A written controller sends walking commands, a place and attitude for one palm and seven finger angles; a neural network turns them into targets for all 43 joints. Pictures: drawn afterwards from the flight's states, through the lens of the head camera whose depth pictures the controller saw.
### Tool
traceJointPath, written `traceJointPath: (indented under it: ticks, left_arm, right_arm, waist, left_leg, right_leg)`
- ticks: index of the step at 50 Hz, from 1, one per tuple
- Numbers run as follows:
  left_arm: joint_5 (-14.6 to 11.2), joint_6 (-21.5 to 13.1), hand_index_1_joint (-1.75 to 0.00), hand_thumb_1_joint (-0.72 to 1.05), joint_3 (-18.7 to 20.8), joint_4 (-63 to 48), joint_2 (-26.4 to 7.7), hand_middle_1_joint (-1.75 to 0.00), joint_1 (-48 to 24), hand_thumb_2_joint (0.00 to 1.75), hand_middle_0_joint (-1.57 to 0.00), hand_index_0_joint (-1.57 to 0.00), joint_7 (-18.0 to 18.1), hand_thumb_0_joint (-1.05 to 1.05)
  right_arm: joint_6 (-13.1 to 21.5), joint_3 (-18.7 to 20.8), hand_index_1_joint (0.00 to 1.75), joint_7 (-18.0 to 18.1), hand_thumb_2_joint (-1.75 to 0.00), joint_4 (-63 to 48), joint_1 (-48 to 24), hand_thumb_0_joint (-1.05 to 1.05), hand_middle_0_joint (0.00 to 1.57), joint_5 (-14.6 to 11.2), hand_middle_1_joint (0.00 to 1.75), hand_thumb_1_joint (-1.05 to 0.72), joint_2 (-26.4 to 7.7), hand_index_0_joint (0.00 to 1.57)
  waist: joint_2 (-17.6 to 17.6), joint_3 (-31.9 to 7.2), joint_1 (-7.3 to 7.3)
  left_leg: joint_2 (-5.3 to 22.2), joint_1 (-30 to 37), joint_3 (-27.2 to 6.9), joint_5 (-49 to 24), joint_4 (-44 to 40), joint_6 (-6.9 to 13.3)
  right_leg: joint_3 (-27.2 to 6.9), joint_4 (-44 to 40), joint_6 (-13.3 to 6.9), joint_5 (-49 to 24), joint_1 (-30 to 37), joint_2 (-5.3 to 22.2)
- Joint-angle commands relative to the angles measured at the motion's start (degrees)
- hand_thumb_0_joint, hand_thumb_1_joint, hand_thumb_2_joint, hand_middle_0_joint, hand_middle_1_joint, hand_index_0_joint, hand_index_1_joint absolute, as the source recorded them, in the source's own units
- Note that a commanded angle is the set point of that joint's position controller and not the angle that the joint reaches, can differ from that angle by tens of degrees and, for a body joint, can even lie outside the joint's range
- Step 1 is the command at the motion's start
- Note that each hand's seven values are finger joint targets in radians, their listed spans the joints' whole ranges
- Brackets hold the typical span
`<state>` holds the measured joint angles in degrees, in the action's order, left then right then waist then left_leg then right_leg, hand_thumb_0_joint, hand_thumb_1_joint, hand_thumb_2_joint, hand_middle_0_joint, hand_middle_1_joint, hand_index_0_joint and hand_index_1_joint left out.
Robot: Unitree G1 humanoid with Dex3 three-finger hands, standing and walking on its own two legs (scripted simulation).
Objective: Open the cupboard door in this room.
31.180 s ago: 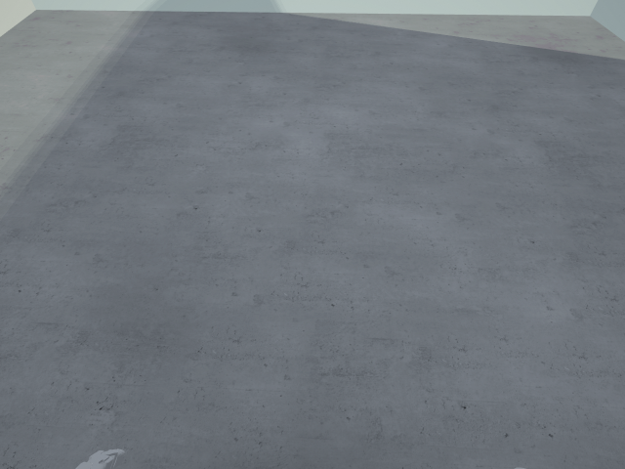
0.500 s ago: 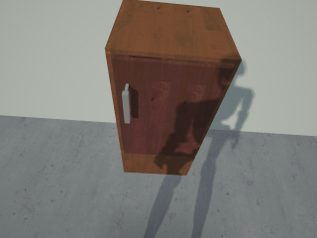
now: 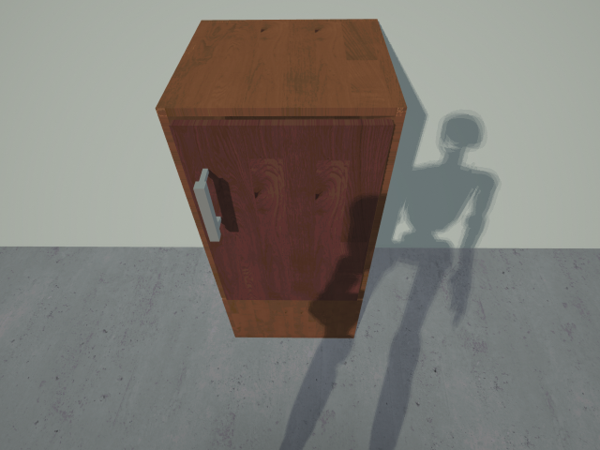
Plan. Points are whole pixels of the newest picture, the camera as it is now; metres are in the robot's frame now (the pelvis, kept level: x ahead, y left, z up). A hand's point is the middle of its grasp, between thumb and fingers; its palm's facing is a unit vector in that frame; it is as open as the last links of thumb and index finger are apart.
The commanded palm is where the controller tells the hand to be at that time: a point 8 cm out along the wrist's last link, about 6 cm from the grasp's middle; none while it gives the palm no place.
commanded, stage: come to a stop and stand still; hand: left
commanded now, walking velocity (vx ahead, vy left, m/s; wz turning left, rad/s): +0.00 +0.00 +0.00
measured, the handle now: (210, 206) +0.56 +0.21 -0.04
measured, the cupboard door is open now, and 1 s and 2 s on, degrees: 0 0 0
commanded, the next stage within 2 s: look again from close up in 0.16 s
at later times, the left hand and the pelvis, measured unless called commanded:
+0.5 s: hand out of the picture +0.01 +0.20 -0.19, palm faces +0.04 -0.98 -0.17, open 7.4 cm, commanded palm none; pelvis +0.01 +0.04 -0.01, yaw -1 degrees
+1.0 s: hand (125, 437) +0.16 +0.25 -0.08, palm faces +0.23 -0.96 -0.19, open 7.5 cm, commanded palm +0.12 +0.30 -0.07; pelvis +0.00 +0.05 -0.01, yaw +0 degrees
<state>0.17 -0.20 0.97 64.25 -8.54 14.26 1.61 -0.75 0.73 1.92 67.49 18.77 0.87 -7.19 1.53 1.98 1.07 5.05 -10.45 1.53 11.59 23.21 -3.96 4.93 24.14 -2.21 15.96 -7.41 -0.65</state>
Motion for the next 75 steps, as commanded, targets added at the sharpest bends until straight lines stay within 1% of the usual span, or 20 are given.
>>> traceJointPath:
  ticks: [1,12,13,14,16,21,28,34,42,43,44,45,46,47,48,52,56,61,66,75]
  left_arm:
    - [-0.1,-0.8,-0.3,0.9,0.6,-1.4,-5.2,-0.3,4.2,0.9,-0.2,-0.2,0.4,0.0]
    - [0.2,-1.1,-0.3,0.9,0.4,-0.2,-3.6,-0.3,6.9,0.9,-0.2,-0.2,0.7,0.0]
    - [1.1,-3.0,-0.3,0.9,0.7,1.5,-5.9,-0.3,12.7,0.9,-0.2,-0.2,3.0,0.0]
    - [1.2,-3.6,-0.3,0.9,0.9,-1.3,-7.7,-0.3,10.7,0.9,-0.2,-0.2,2.6,0.0]
    - [1.5,-3.6,-0.3,0.9,0.8,-3.2,-6.7,-0.3,7.5,0.9,-0.2,-0.2,2.1,0.0]
    - [0.9,-2.0,-0.3,0.9,0.2,-3.9,-4.0,-0.3,8.0,0.9,-0.2,-0.2,1.7,0.0]
    - [0.9,-0.4,-0.3,0.9,0.0,-4.7,-5.4,-0.3,6.1,0.9,-0.2,-0.2,0.9,0.0]
    - [1.0,-0.2,-0.3,0.9,-0.1,-5.4,-6.9,-0.3,4.9,0.9,-0.2,-0.2,0.4,0.0]
    - [0.8,-0.5,-0.3,0.9,-0.1,-4.9,-8.2,-0.3,4.3,0.9,-0.2,-0.2,0.4,0.0]
    - [1.2,-1.1,-0.3,0.9,-0.6,-3.6,-7.9,-0.3,6.5,0.9,-0.2,-0.2,2.7,0.0]
    - [-7.8,-13.1,-0.32,0.88,13.8,-90.5,-25.6,-0.32,-36.1,0.89,-0.2,-0.2,3.0,0.0]
    - [-3.6,-10.6,-0.33,0.85,10.4,-74.4,-20.6,-0.33,-4.9,0.88,-0.2,-0.2,4.0,0.0]
    - [-6.7,-3.7,-0.34,0.83,2.6,-66.3,-5.2,-0.34,10.1,0.87,-0.21,-0.21,5.1,0.0]
    - [-8.0,-3.8,-0.36,0.81,1.6,-64.2,-0.6,-0.36,6.8,0.86,-0.21,-0.21,4.3,0.0]
    - [-8.1,-6.4,-0.37,0.78,5.7,-63.3,-4.7,-0.37,2.8,0.85,-0.21,-0.21,3.5,0.0]
    - [-10.9,-22.2,-0.43,0.69,13.6,-48.5,-3.9,-0.43,19.8,0.81,-0.22,-0.22,-7.7,0.0]
    - [-16.1,-39.0,-0.5,0.6,19.0,-49.1,-10.3,-0.5,14.2,0.77,-0.22,-0.22,-23.7,0.0]
    - [-23.9,-33.9,-0.57,0.48,24.7,-59.9,-18.4,-0.57,-0.8,0.72,-0.23,-0.23,-29.0,0.0]
    - [-22.0,-33.6,-0.64,0.36,19.8,-75.0,-17.6,-0.64,-10.1,0.67,-0.24,-0.24,-26.7,0.0]
    - [-22.8,-23.7,-0.78,0.15,25.4,-63.2,-21.7,-0.78,-4.9,0.58,-0.25,-0.25,-28.7,0.0]
  right_arm:
    - [1.0,0.9,0.3,0.3,-0.9,-1.6,2.6,0.0,0.2,-0.2,0.3,-0.9,-4.0,0.2]
    - [1.5,0.9,0.3,0.8,-0.9,-2.0,1.4,0.0,0.2,-0.4,0.3,-0.9,-4.1,0.2]
    - [2.4,0.9,0.3,0.0,-0.9,-6.9,-7.4,0.0,0.2,-0.9,0.3,-0.9,-5.8,0.2]
    - [1.6,0.6,0.3,-0.4,-0.9,-9.5,-3.4,0.0,0.2,-0.5,0.3,-0.9,-2.9,0.2]
    - [1.7,0.5,0.3,-0.8,-0.9,-9.7,-0.7,0.0,0.2,-0.6,0.3,-0.9,-2.3,0.2]
    - [2.8,0.4,0.3,0.0,-0.9,-9.2,0.9,0.0,0.2,0.0,0.3,-0.9,-6.5,0.2]
    - [2.5,0.2,0.3,0.0,-0.9,-10.6,-1.4,0.0,0.2,0.1,0.3,-0.9,-8.5,0.2]
    - [2.6,0.1,0.3,-0.3,-0.9,-10.7,-2.2,0.0,0.2,0.2,0.3,-0.9,-9.8,0.2]
    - [3.1,-0.1,0.3,-0.2,-0.9,-8.7,-1.5,0.0,0.2,-0.1,0.3,-0.9,-10.0,0.2]
    - [2.7,0.3,0.3,-0.6,-0.9,-11.7,-3.9,0.0,0.2,-0.8,0.3,-0.9,-12.0,0.2]
    - [11.3,3.2,0.3,1.1,-0.9,-28.8,-1.9,0.0,0.2,-2.9,0.3,-0.9,-18.8,0.2]
    - [16.8,1.1,0.3,3.0,-0.9,-26.4,-6.1,0.0,0.2,-2.2,0.3,-0.9,-14.1,0.2]
    - [18.3,1.9,0.3,2.5,-0.9,-25.4,-7.3,0.0,0.2,-3.2,0.3,-0.9,-11.5,0.2]
    - [18.6,2.7,0.3,2.4,-0.9,-24.2,-5.2,0.0,0.2,-3.4,0.3,-0.9,-11.2,0.2]
    - [18.9,3.9,0.3,2.0,-0.9,-26.7,-6.6,0.0,0.2,-2.4,0.3,-0.9,-13.1,0.2]
    - [17.9,5.6,0.3,-0.1,-0.9,-33.0,-8.9,0.0,0.2,-0.9,0.3,-0.9,-13.2,0.2]
    - [18.6,6.3,0.3,-2.3,-0.9,-39.1,-11.6,0.0,0.2,-1.5,0.3,-0.9,-13.9,0.2]
    - [18.0,5.4,0.3,0.4,-0.9,-47.4,-11.2,0.0,0.2,-3.2,0.3,-0.9,-15.4,0.2]
    - [18.7,4.0,0.3,3.0,-0.9,-44.9,-7.6,0.0,0.2,-2.5,0.3,-0.9,-14.5,0.2]
    - [18.4,2.8,0.3,3.7,-0.9,-42.4,-8.2,0.0,0.2,-3.0,0.3,-0.9,-14.4,0.2]
  waist:
    - [-3.9,2.5,-0.82]
    - [-1.8,2.2,-0.78]
    - [-5.8,2.2,-4.25]
    - [-5.7,-0.5,-0.31]
    - [-4.3,-4.6,0.46]
    - [6.4,-1.6,-0.71]
    - [0.5,3.0,-1.43]
    - [-0.8,1.8,-1.84]
    - [-0.8,-1.2,-1.83]
    - [-5.5,2.1,-1.93]
    - [3.4,-26.9,4.02]
    - [11.4,-26.9,-1.76]
    - [10.5,-18.8,0.14]
    - [4.3,-9.0,1.62]
    - [2.0,-2.6,1.96]
    - [-12.3,-8.6,-3.46]
    - [-2.0,-14.2,-5.35]
    - [-3.5,-20.2,-3.18]
    - [1.9,-22.8,1.07]
    - [1.0,-24.0,-1.68]
  left_leg:
    - [1.0,2.0,-0.8,-6.3,-0.9,2.9]
    - [1.3,3.4,-1.0,-9.7,-0.5,3.3]
    - [0.5,-4.3,2.2,-4.6,15.3,2.1]
    - [-1.7,-8.6,-1.0,9.1,16.6,3.8]
    - [-1.6,-5.4,1.2,7.7,11.8,4.0]
    - [2.3,-0.9,-2.6,-20.3,5.8,6.1]
    - [1.9,-4.6,-5.0,-6.4,-0.3,7.1]
    - [1.9,-4.3,-5.6,-1.9,-3.2,7.4]
    - [1.5,-0.3,-3.6,-12.3,-1.0,7.1]
    - [2.9,-3.2,-3.3,-23.7,8.6,5.3]
    - [-2.9,12.2,-3.5,-28.8,4.4,4.2]
    - [0.6,19.9,-4.4,-36.8,3.0,4.5]
    - [-1.3,10.9,-3.9,-31.5,1.3,1.9]
    - [-1.4,4.9,-3.6,-26.4,3.1,2.7]
    - [-2.6,-2.4,-4.4,-17.3,6.6,3.2]
    - [-4.6,-19.8,-1.9,-7.1,19.9,2.9]
    - [-5.8,-32.7,-0.6,1.3,32.5,2.8]
    - [-5.9,-40.7,0.2,14.6,39.1,4.7]
    - [-4.1,-38.3,-1.2,9.8,43.0,6.1]
    - [-4.0,-39.3,-2.4,6.9,40.0,5.8]
  right_leg:
    - [-6.5,-7.8,0.2,-8.0,-4.4,7.6]
    - [-5.3,-6.0,0.7,-14.5,-3.3,7.4]
    - [-12.9,-5.2,4.8,-49.5,-2.7,12.0]
    - [-12.1,-2.6,2.6,-52.6,1.7,14.7]
    - [-7.7,0.1,-2.7,-40.3,1.9,12.0]
    - [-4.5,3.9,-0.2,-14.7,-3.4,5.7]
    - [-4.4,2.4,1.0,-2.7,-4.9,4.7]
    - [-4.4,1.7,1.3,-2.0,-4.3,5.3]
    - [-4.7,1.9,1.5,-7.9,-2.9,6.4]
    - [-7.4,0.3,2.0,-18.5,-5.8,7.8]
    - [-0.8,5.8,0.2,-24.5,-4.8,2.1]
    - [-0.6,11.3,0.1,-10.0,-9.2,0.9]
    - [1.3,13.6,1.4,0.9,-13.8,0.9]
    - [0.9,11.8,1.9,0.3,-16.9,1.2]
    - [1.6,9.7,1.8,-0.1,-19.8,1.2]
    - [3.6,20.0,1.0,-4.0,-26.4,-0.2]
    - [-1.7,31.6,-0.3,0.4,-35.3,0.7]
    - [-10.7,27.3,1.6,23.8,-37.2,1.2]
    - [-10.9,28.8,1.6,15.2,-38.8,0.3]
    - [-9.2,28.1,2.0,11.5,-34.4,0.7]
